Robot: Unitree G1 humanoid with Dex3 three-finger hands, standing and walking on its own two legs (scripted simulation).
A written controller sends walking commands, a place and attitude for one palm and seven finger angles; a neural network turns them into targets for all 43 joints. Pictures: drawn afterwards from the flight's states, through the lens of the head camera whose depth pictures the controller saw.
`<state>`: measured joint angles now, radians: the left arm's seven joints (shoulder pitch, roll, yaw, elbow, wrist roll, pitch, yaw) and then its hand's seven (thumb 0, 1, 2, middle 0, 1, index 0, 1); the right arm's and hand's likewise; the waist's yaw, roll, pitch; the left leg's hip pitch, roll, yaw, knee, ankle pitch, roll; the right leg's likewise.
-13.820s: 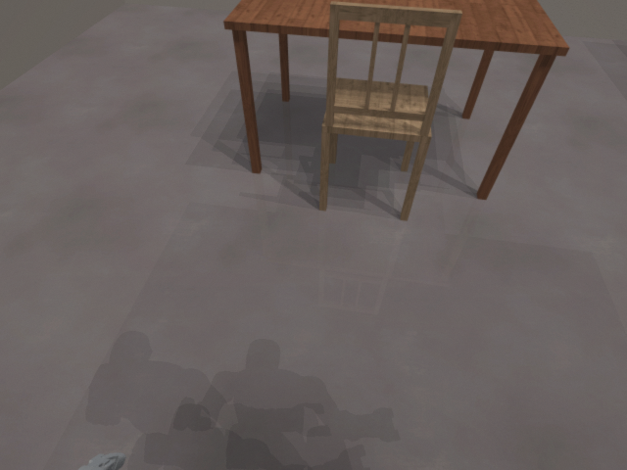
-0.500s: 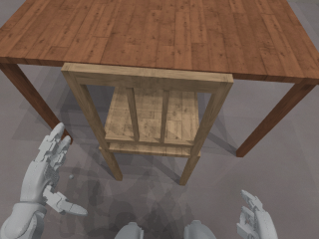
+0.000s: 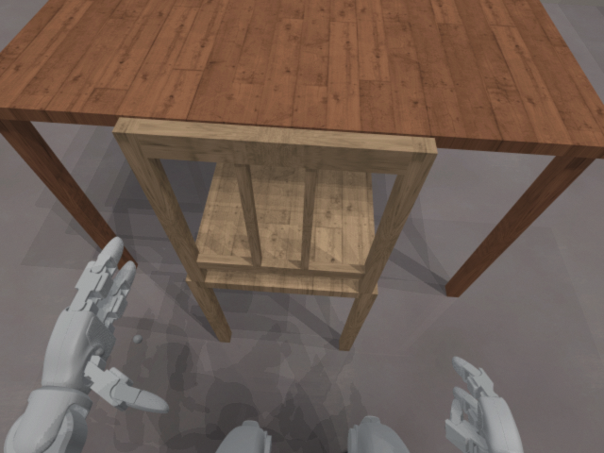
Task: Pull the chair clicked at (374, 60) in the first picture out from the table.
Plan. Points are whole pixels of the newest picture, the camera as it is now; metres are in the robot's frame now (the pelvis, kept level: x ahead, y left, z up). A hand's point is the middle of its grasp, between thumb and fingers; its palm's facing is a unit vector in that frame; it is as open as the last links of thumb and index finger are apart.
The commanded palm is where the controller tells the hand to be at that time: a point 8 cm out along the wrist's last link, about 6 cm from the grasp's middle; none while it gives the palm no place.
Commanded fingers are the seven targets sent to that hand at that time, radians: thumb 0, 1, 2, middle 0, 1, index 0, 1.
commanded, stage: aim the fingers beside a spindle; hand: left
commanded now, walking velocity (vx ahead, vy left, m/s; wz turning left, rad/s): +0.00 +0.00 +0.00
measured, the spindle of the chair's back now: (250, 219) +0.46 +0.10 -0.02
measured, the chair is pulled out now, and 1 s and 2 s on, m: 0.00 0.00 0.00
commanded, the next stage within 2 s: push the fingers through the gap in 2.00 s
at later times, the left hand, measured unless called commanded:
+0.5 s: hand (185, 324) +0.27 +0.16 +0.02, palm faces -0.05 -1.00 -0.03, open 16.9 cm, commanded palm +0.25 +0.21 +0.02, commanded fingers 0.00 -0.50 0.30 -0.06 -0.08 -0.06 -0.08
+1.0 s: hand (226, 312) +0.29 +0.12 +0.00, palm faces -0.07 -1.00 -0.02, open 16.9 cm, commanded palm +0.27 +0.17 +0.00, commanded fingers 0.00 -0.50 0.30 -0.06 -0.08 -0.06 -0.08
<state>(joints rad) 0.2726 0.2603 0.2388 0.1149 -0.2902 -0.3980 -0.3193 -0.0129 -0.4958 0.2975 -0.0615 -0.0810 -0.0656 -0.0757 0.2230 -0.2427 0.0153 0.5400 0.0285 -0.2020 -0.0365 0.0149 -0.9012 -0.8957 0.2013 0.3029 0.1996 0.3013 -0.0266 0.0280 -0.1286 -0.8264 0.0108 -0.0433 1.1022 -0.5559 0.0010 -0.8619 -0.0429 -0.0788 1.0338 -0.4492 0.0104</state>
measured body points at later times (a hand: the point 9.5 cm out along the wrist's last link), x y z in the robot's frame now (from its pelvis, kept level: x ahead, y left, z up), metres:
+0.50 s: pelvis +0.00 +0.00 -0.01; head +0.09 +0.00 +0.43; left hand +0.27 +0.21 +0.02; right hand +0.17 -0.24 -0.10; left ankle -0.01 +0.11 -0.66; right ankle +0.03 -0.13 -0.66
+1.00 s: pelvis -0.01 -0.01 -0.03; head +0.10 -0.01 +0.41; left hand +0.29 +0.17 +0.00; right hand +0.17 -0.25 -0.12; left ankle -0.01 +0.11 -0.66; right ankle +0.03 -0.13 -0.66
